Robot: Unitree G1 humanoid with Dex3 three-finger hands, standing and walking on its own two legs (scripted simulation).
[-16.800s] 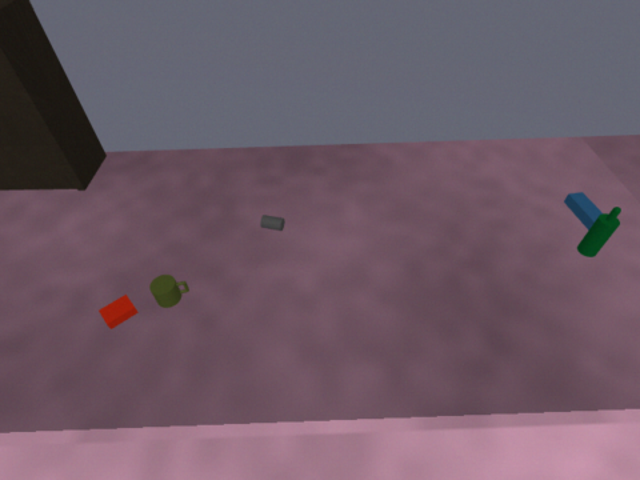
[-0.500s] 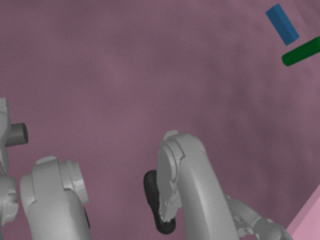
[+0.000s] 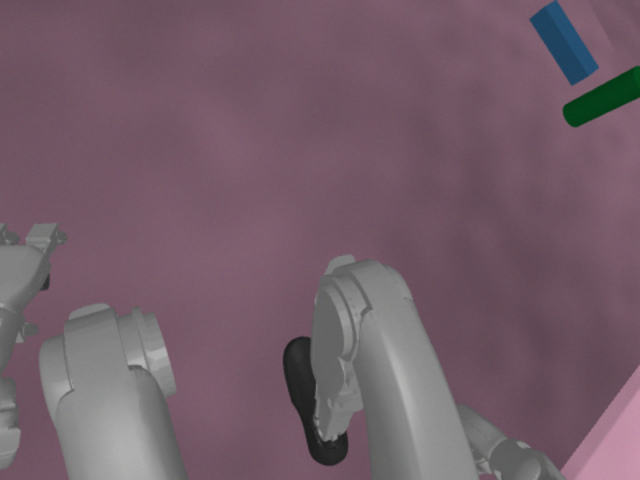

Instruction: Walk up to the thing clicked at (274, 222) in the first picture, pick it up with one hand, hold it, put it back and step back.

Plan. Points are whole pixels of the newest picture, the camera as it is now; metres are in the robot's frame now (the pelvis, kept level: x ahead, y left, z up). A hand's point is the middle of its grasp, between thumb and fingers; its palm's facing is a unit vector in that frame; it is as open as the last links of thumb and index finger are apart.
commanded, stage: close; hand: left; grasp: from above
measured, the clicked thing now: (0, 274) +0.39 +0.31 -0.27
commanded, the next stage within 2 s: go down in 2.00 s
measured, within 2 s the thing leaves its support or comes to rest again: neither
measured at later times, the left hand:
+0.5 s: hand out of the picture +0.38 +0.33 -0.24, palm faces -0.57 -0.14 -0.81, open 11.9 cm
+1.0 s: hand out of the picture +0.38 +0.32 -0.24, palm faces -0.36 +0.01 -0.93, open 10.9 cm
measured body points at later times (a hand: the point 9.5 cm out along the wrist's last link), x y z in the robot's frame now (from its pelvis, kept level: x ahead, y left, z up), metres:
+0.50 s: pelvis +0.01 +0.01 +0.00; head +0.27 +0.12 +0.35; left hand +0.41 +0.34 -0.19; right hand +0.10 -0.25 -0.09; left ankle +0.07 +0.13 -0.26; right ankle +0.11 -0.12 -0.26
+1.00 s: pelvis +0.00 +0.01 +0.01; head +0.24 +0.14 +0.36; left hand +0.39 +0.31 -0.19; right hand +0.12 -0.26 -0.07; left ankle +0.07 +0.13 -0.26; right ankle +0.11 -0.12 -0.26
